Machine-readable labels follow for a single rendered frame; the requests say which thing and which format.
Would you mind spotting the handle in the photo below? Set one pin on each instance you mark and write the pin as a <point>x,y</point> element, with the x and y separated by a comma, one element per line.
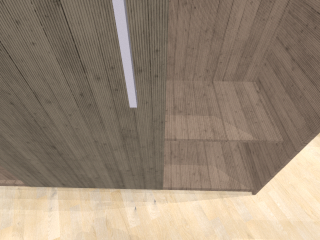
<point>122,25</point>

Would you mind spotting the wardrobe door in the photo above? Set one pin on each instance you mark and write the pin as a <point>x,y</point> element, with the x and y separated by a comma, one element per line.
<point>65,117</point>
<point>6,175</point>

